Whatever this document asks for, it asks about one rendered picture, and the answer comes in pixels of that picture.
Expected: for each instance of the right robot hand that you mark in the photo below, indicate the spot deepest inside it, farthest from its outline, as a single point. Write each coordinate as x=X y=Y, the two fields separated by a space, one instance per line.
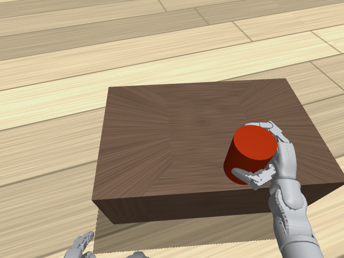
x=282 y=165

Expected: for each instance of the can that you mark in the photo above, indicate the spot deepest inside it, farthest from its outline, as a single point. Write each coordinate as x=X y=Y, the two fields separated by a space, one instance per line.
x=251 y=149

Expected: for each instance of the left robot hand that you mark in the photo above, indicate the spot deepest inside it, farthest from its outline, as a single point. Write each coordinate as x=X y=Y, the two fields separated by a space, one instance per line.
x=79 y=245

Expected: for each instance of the right robot arm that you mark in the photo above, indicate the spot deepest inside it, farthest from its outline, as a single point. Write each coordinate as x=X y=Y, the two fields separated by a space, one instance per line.
x=292 y=228

